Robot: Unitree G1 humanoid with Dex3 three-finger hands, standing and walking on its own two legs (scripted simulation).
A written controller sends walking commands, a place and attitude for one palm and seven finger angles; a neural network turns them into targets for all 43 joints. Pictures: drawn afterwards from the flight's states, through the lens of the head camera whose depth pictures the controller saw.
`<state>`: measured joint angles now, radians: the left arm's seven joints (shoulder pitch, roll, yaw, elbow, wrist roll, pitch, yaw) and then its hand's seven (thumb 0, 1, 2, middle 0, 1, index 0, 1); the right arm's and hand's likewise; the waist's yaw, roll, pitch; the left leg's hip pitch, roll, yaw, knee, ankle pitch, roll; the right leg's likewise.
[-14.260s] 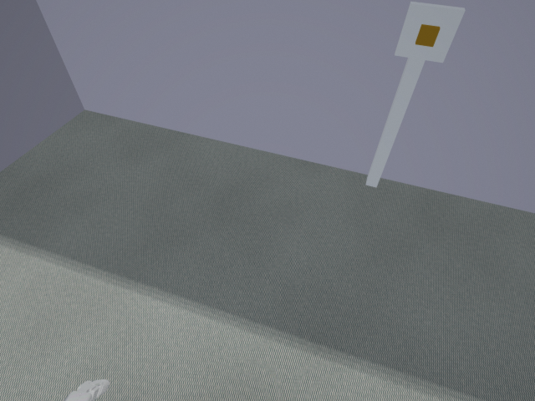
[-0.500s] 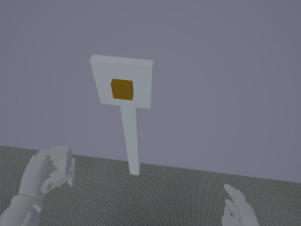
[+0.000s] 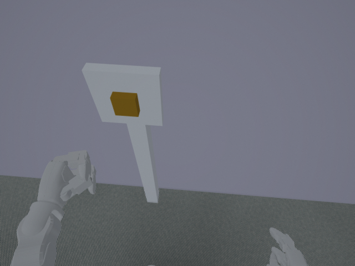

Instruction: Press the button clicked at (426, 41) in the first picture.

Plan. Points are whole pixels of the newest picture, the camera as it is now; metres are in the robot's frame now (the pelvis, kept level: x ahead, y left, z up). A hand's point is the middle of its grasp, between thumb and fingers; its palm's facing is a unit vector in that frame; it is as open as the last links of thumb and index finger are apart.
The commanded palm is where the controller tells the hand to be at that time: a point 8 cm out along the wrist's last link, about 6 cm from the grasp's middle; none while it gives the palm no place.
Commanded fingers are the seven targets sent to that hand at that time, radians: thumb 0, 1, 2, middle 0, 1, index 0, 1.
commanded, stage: aim a knuckle at the button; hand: left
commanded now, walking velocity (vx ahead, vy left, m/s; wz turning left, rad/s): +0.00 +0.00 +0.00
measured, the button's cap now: (126, 103) +0.49 +0.15 +0.08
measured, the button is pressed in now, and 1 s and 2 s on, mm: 0 0 0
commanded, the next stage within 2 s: press the button with the knuckle in 1.46 s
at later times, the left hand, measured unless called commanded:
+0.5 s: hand (121, 158) +0.35 +0.14 +0.04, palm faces -0.09 -1.00 +0.01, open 3.1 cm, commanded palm +0.33 +0.20 +0.05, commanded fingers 0.00 0.90 0.90 -1.30 -1.50 -1.30 -1.50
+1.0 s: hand (130, 151) +0.36 +0.13 +0.05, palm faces -0.04 -1.00 -0.03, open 3.1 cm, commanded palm +0.34 +0.18 +0.05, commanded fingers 0.00 0.90 0.90 -1.30 -1.50 -1.30 -1.50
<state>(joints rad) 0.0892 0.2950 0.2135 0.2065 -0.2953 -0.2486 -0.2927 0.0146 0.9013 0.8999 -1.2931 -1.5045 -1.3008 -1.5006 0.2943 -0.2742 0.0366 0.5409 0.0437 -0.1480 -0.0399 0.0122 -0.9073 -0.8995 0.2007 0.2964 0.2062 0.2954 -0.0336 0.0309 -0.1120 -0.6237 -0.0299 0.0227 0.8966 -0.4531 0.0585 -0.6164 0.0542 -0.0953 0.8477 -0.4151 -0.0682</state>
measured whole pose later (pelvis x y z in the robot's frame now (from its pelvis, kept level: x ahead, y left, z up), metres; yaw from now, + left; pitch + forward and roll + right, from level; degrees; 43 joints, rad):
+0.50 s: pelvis +0.00 +0.00 -0.01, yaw +0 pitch +13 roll -1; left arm -0.19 0.22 0.11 0.44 -0.22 -0.31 -0.19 0.01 0.90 0.90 -1.30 -1.50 -1.30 -1.50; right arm 0.28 -0.25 0.03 0.57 0.03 -0.08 -0.01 0.01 -0.91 -0.90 0.20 0.30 0.21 0.30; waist -0.04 0.02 -0.12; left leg -0.70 -0.03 0.04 0.94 -0.47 0.06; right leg -0.70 0.05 -0.09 0.91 -0.44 -0.07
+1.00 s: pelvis -0.01 +0.00 -0.01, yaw -2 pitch +13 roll -1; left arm -0.29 0.19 0.10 0.56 -0.15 -0.39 -0.05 0.02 0.90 0.90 -1.30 -1.50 -1.30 -1.50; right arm 0.33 -0.25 0.02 0.57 0.02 0.00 0.01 0.01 -0.91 -0.90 0.20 0.30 0.20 0.30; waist -0.06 0.02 -0.12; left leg -0.72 -0.03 0.06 0.96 -0.46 0.07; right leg -0.74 0.05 -0.06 0.94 -0.43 -0.06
